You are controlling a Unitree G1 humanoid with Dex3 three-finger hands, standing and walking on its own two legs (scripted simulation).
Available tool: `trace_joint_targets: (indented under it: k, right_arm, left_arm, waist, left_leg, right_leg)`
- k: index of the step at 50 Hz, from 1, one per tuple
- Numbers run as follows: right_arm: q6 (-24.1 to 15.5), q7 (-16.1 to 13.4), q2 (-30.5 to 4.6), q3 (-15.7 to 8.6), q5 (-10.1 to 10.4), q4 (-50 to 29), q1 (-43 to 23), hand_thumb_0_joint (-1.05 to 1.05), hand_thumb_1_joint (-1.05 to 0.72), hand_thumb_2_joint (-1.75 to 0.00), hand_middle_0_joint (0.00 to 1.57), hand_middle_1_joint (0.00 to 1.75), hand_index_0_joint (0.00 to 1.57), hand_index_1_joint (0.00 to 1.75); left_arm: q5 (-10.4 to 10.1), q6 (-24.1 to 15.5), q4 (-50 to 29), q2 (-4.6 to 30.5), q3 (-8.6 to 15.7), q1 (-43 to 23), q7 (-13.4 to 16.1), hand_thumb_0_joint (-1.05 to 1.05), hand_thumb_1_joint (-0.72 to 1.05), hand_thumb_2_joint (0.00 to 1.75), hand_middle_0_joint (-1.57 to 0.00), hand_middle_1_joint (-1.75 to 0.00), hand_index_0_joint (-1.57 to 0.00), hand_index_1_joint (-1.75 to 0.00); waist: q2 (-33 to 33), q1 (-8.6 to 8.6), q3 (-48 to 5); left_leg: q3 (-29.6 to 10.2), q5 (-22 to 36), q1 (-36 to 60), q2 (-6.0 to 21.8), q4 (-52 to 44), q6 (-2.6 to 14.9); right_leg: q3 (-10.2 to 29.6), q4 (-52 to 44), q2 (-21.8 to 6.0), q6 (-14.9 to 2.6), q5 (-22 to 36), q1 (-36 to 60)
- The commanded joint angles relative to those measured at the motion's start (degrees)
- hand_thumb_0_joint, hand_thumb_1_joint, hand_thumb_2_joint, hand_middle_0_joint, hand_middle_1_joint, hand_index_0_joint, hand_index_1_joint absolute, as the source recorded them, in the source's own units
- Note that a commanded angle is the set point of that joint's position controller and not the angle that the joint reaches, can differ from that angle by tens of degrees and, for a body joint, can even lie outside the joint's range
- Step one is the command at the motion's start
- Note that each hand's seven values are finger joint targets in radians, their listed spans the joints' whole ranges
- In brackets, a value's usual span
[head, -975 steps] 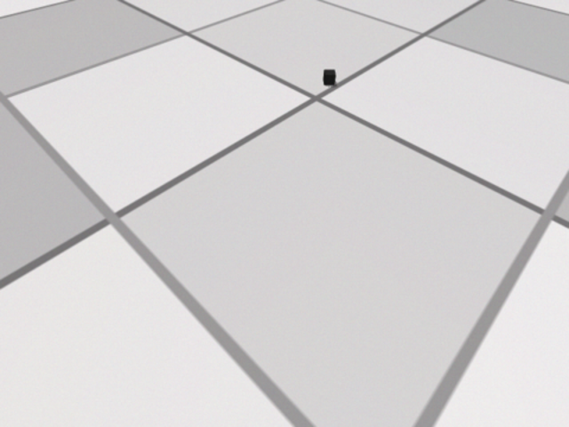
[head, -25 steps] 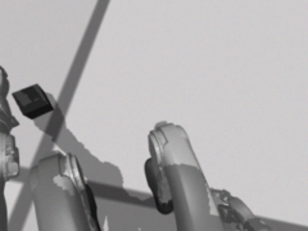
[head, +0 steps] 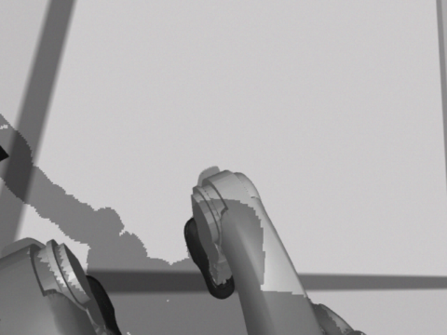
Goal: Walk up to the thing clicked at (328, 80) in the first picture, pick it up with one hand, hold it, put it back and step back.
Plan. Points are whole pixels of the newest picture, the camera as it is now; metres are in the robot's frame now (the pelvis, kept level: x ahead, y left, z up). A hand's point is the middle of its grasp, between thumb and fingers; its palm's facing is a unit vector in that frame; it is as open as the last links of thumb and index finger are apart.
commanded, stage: rest palm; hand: left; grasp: from above
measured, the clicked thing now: out of the picture +0.48 +0.27 -0.27
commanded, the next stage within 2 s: close in 0.36 s
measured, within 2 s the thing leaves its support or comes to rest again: neither
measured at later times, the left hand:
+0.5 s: hand out of the picture +0.47 +0.28 -0.23, palm faces -0.38 -0.18 -0.91, open 14.1 cm
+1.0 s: hand out of the picture +0.47 +0.29 -0.24, palm faces -0.41 -0.20 -0.89, open 13.0 cm
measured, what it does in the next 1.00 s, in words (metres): stands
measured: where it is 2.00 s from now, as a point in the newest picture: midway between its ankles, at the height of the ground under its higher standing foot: (164, 302)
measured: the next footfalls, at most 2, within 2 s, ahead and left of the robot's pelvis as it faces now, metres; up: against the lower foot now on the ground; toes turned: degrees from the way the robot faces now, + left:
none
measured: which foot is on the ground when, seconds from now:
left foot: down 0.00-1.00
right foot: down 0.00-1.00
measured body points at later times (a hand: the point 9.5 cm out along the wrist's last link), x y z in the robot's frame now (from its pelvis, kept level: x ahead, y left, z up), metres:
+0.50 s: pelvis +0.00 +0.00 +0.00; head +0.27 +0.11 +0.34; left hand +0.49 +0.28 -0.18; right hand +0.01 -0.25 -0.05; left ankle +0.06 +0.13 -0.27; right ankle +0.11 -0.13 -0.27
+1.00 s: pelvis -0.01 +0.00 +0.00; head +0.28 +0.11 +0.33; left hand +0.49 +0.29 -0.19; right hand -0.01 -0.24 -0.05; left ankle +0.06 +0.13 -0.27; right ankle +0.11 -0.13 -0.27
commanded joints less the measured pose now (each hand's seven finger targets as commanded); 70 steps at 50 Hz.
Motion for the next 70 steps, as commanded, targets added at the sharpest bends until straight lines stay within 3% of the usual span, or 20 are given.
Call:
trace_joint_targets:
  k: [1,2,4,6,8,13,18,23,26,27,28,29,32,33,37,45,48,51,64,70]
  right_arm:
    - [0.5,0.3,-18.0,-4.6,1.0,-0.1,13.1,0.0,-0.89,-0.9,0.2,0.3,0.2,0.3]
    - [0.7,0.4,-18.5,-4.4,0.8,0.1,14.3,0.0,-0.89,-0.9,0.2,0.3,0.2,0.3]
    - [0.6,0.4,-18.5,-4.3,1.1,-0.3,13.7,0.0,-0.89,-0.9,0.2,0.3,0.2,0.3]
    - [0.1,0.6,-18.3,-4.1,1.0,0.0,14.2,0.0,-0.89,-0.9,0.2,0.3,0.2,0.3]
    - [-0.2,0.4,-18.8,-3.8,0.9,0.6,14.6,0.0,-0.89,-0.9,0.2,0.3,0.2,0.3]
    - [-1.8,0.7,-18.7,-3.0,0.0,0.8,13.1,0.0,-0.89,-0.9,0.2,0.3,0.2,0.3]
    - [-2.8,1.1,-19.5,-2.3,-0.3,1.1,12.7,0.0,-0.89,-0.9,0.2,0.3,0.2,0.3]
    - [-3.6,1.9,-20.9,-2.8,-0.2,0.7,10.6,0.0,-0.89,-0.9,0.2,0.3,0.2,0.3]
    - [-4.1,2.7,-21.0,-2.7,-0.1,-0.6,9.7,0.0,-0.89,-0.9,0.2,0.3,0.2,0.3]
    - [-4.0,2.7,-21.6,-2.7,-0.3,-0.2,10.8,0.0,-0.89,-0.9,0.2,0.3,0.2,0.3]
    - [-4.0,2.9,-21.1,-2.3,0.0,-1.1,10.1,0.0,-0.89,-0.9,0.2,0.3,0.2,0.3]
    - [-4.3,3.1,-21.5,-2.5,0.0,-0.5,10.7,0.0,-0.89,-0.9,0.2,0.3,0.2,0.3]
    - [-4.4,3.3,-21.2,-1.9,0.1,-0.8,11.2,0.0,-0.89,-0.9,0.2,0.3,0.2,0.3]
    - [-4.6,3.5,-21.0,-2.0,0.2,-1.0,11.0,0.0,-0.89,-0.9,0.2,0.3,0.2,0.3]
    - [-4.6,3.0,-20.9,-1.4,0.8,-1.4,11.3,0.0,-0.9,-0.9,0.2,0.3,0.2,0.3]
    - [-4.5,2.3,-20.8,-0.4,0.9,-1.0,11.6,0.0,-0.9,-0.9,0.2,0.3,0.2,0.3]
    - [-4.2,2.0,-21.9,-0.4,1.1,-0.7,12.3,0.0,-0.89,-0.9,0.2,0.3,0.2,0.3]
    - [-4.2,2.3,-21.4,0.3,0.6,-1.2,11.9,0.0,-0.89,-0.9,0.2,0.3,0.2,0.3]
    - [-4.6,1.3,-22.9,0.6,0.8,-3.2,11.6,0.0,-0.89,-0.9,0.2,0.3,0.2,0.3]
    - [-4.8,1.2,-22.7,1.2,0.8,-3.5,11.0,0.0,-0.89,-0.9,0.2,0.3,0.2,0.3]
  left_arm:
    - [-0.8,0.4,-5.4,13.0,0.6,-10.7,1.3,0.0,-0.6,1.03,-0.07,-0.93,-0.04,-0.96]
    - [-0.5,0.2,-6.0,14.9,2.3,-11.2,1.5,0.0,-0.6,1.04,-0.07,-0.93,-0.04,-0.96]
    - [-0.8,-0.5,-6.4,14.3,1.8,-12.1,1.5,0.0,-0.6,1.05,-0.08,-0.92,-0.04,-0.96]
    - [-0.7,-1.3,-4.8,13.3,1.1,-13.6,1.3,0.0,-0.59,1.03,-0.08,-0.92,-0.05,-0.95]
    - [-0.6,-2.5,-6.3,15.2,2.0,-14.5,1.5,0.0,-0.6,1.05,-0.08,-0.92,-0.04,-0.96]
    - [1.0,-4.7,-4.8,12.0,-2.0,-15.9,1.9,0.0,-0.57,1.05,-0.09,-0.94,-0.06,-0.97]
    - [2.4,-4.3,-5.0,13.3,-2.3,-16.4,4.5,0.0,-0.56,1.08,-0.1,-0.95,-0.06,-0.98]
    - [2.9,-1.9,-1.6,13.5,-2.2,-16.3,6.9,0.0,-0.54,1.09,-0.12,-0.95,-0.08,-0.99]
    - [2.3,-0.3,-1.8,13.2,-1.9,-16.5,7.4,0.0,-0.42,0.98,-0.2,-0.9,-0.18,-0.92]
    - [2.1,0.2,-1.8,15.7,0.4,-15.8,8.0,0.0,-0.41,0.98,-0.2,-0.9,-0.18,-0.92]
    - [1.8,0.7,-1.6,12.7,-2.0,-16.2,7.7,0.0,-0.42,0.94,-0.18,-0.9,-0.17,-0.92]
    - [0.9,1.0,-0.8,14.9,0.1,-15.8,7.9,0.0,-0.43,0.92,-0.17,-0.9,-0.16,-0.91]
    - [0.2,2.0,0.0,16.2,1.0,-15.1,7.2,0.0,-0.41,0.89,-0.18,-0.9,-0.17,-0.91]
    - [-0.5,2.1,0.3,14.6,0.2,-14.9,6.3,0.0,-0.4,0.88,-0.19,-0.9,-0.18,-0.9]
    - [-1.5,1.0,-2.7,17.5,0.7,-15.6,4.2,0.0,-0.41,0.89,-0.2,-0.88,-0.19,-0.9]
    - [-1.3,-1.5,-3.5,15.7,-3.0,-15.7,2.9,0.0,-0.3,0.87,-0.3,-0.84,-0.28,-0.85]
    - [-0.1,-1.9,-5.3,17.9,-2.5,-17.4,3.7,0.0,-0.26,0.86,-0.32,-0.82,-0.3,-0.83]
    - [0.3,-1.7,-0.9,15.8,-3.0,-14.9,4.4,0.0,-0.23,0.82,-0.34,-0.79,-0.33,-0.8]
    - [-0.6,-1.3,-1.4,19.1,-2.5,-15.9,4.5,0.0,-0.09,0.77,-0.44,-0.76,-0.43,-0.77]
    - [-1.4,-1.6,-2.7,17.7,-4.3,-16.8,4.3,0.0,-0.01,0.77,-0.5,-0.75,-0.49,-0.76]
  waist:
    - [23.5,0.54,-42.2]
    - [23.6,-0.19,-42.5]
    - [22.1,-0.57,-41.2]
    - [20.5,-2.87,-37.1]
    - [21.3,-2.44,-37.7]
    - [23.3,-4.12,-35.5]
    - [26.0,-3.79,-36.7]
    - [27.0,-4.19,-32.0]
    - [26.6,-3.92,-31.5]
    - [26.7,-3.91,-33.8]
    - [27.3,-4.23,-34.0]
    - [26.4,-4.45,-34.2]
    - [25.5,-4.71,-33.7]
    - [24.8,-5.31,-32.2]
    - [24.7,-4.81,-33.3]
    - [26.4,-5.97,-33.5]
    - [27.8,-5.59,-34.3]
    - [26.3,-6.23,-30.9]
    - [23.9,-6.46,-30.7]
    - [23.1,-7.13,-30.3]
  left_leg:
    - [6.0,16.6,29.2,-0.3,-15.4,1.1]
    - [5.9,18.0,29.7,-0.2,-15.1,1.09]
    - [6.1,16.7,27.4,-0.1,-14.2,1.6]
    - [6.1,14.2,25.4,-0.1,-13.2,1.89]
    - [6.0,13.7,25.3,-0.1,-13.2,1.82]
    - [5.6,10.1,27.5,-0.2,-13.2,1.16]
    - [4.9,12.4,30.8,0.2,-13.9,0.38]
    - [3.9,10.8,29.5,0.7,-15.4,-0.23]
    - [4.1,11.6,29.4,0.7,-14.9,-0.03]
    - [3.9,13.5,30.5,0.8,-15.3,-0.08]
    - [4.1,14.1,30.5,0.7,-15.0,-0.02]
    - [3.7,14.4,30.7,0.9,-14.9,-0.02]
    - [3.9,14.0,28.7,0.8,-14.3,0.47]
    - [3.8,13.2,28.6,0.7,-14.1,0.55]
    - [4.0,12.5,28.0,0.7,-13.8,1.01]
    - [3.3,13.4,30.3,1.0,-14.0,0.4]
    - [3.1,14.1,31.1,1.1,-14.5,0.14]
    - [3.1,14.2,29.5,1.0,-14.6,0.06]
    - [2.8,9.8,28.2,1.1,-15.7,0.49]
    - [2.5,10.3,28.1,1.3,-15.1,0.59]
  right_leg:
    - [-7.5,-11.4,2.0,-5.38,17.3,24.9]
    - [-7.7,-11.4,1.9,-5.27,18.7,25.4]
    - [-7.3,-11.9,2.2,-4.94,18.4,25.7]
    - [-7.3,-12.3,2.2,-4.67,16.8,24.5]
    - [-7.3,-12.9,2.3,-4.66,16.3,25.3]
    - [-8.6,-12.6,2.4,-4.91,13.0,22.5]
    - [-9.7,-12.0,2.6,-4.97,15.1,22.3]
    - [-10.0,-11.3,2.6,-5.16,14.2,19.1]
    - [-9.7,-11.3,2.5,-5.1,14.7,18.9]
    - [-9.7,-11.6,2.8,-5.05,16.3,20.8]
    - [-9.4,-11.3,3.0,-5.12,17.0,21.2]
    - [-9.6,-11.2,2.6,-4.9,17.4,21.3]
    - [-9.4,-11.9,2.6,-4.72,17.0,22.5]
    - [-9.3,-11.6,2.4,-4.63,16.4,22.0]
    - [-9.0,-12.7,2.5,-4.68,15.5,24.0]
    - [-10.0,-12.3,2.8,-4.85,16.6,24.4]
    - [-10.2,-12.3,3.1,-5.03,16.8,23.7]
    - [-10.5,-11.9,3.1,-4.99,17.1,23.1]
    - [-10.2,-14.3,3.2,-4.59,14.0,24.2]
    - [-10.4,-14.3,3.3,-4.37,14.7,24.4]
